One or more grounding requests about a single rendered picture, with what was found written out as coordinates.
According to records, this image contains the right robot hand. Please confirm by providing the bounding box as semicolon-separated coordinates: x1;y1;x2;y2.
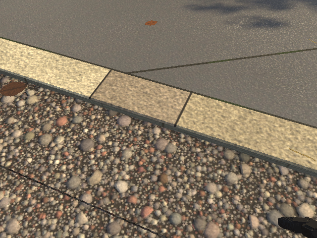
277;216;317;238

